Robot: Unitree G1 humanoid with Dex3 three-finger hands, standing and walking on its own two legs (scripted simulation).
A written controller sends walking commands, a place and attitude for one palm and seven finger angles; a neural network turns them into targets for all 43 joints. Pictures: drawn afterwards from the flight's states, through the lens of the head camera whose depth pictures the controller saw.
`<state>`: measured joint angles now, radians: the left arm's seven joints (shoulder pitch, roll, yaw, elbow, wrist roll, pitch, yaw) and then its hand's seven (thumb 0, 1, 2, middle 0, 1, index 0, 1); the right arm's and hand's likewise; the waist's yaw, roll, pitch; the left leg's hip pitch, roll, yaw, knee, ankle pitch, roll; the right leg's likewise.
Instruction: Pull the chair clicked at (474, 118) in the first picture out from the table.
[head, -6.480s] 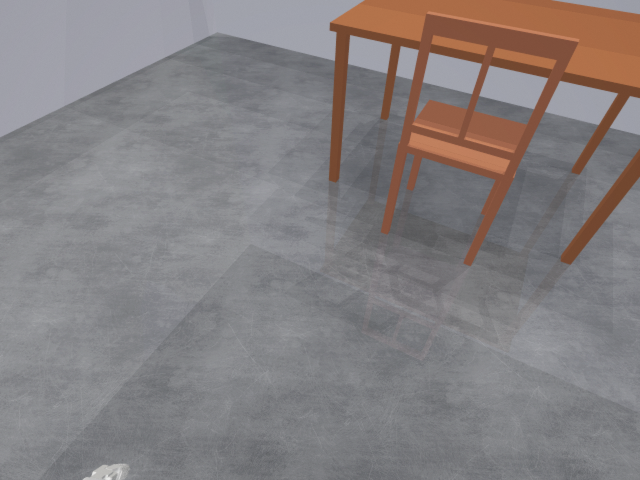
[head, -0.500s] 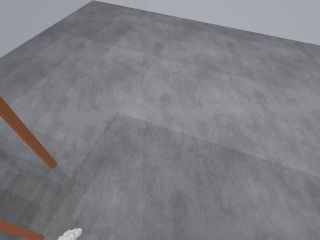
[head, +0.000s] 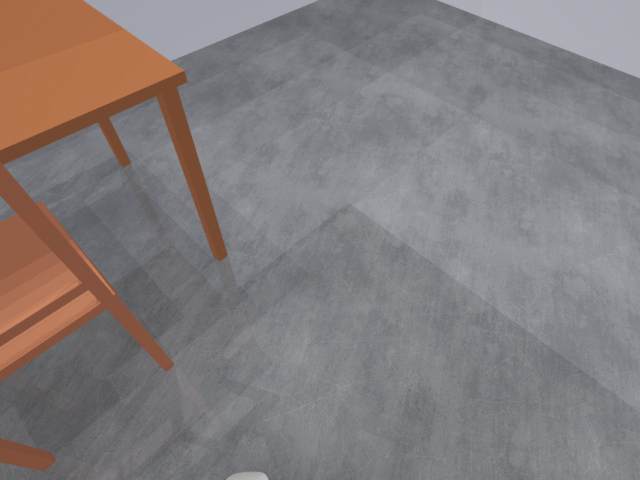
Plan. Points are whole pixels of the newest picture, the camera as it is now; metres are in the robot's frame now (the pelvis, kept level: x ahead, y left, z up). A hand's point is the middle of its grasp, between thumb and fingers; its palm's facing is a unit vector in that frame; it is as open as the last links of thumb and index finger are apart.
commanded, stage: turn to face it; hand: left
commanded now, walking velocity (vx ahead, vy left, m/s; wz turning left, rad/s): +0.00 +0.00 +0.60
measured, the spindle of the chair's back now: out of the picture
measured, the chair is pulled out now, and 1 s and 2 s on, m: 0.00 0.00 0.00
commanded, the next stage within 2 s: take the last steps up to it in 1.32 s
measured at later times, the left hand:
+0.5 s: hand out of the picture +0.10 +0.24 -0.13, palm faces +0.26 -0.93 -0.26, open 7.4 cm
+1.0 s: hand out of the picture -0.11 +0.23 -0.19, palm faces +0.58 -0.77 -0.25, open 7.4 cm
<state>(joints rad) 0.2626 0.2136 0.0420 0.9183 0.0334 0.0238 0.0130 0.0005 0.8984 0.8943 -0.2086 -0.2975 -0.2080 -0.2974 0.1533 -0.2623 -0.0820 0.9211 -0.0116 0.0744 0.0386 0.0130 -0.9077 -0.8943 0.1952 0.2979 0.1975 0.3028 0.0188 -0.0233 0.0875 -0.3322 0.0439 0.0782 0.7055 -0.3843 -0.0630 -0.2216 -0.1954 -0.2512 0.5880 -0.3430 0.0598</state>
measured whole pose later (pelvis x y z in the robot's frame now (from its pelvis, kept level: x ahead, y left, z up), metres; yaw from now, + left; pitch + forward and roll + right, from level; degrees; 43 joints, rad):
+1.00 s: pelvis -0.01 +0.04 -0.01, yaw +34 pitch +0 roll +0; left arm 0.27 0.26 0.06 0.94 0.02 0.06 0.02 0.00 0.90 0.89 -0.21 -0.30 -0.21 -0.30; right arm 0.14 -0.25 -0.06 0.90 -0.01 0.03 0.03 0.01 -0.91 -0.89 0.20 0.30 0.20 0.30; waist 0.02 -0.06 0.09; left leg -0.33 0.01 0.09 0.67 -0.33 0.03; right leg -0.31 -0.20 -0.18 0.86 -0.53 0.08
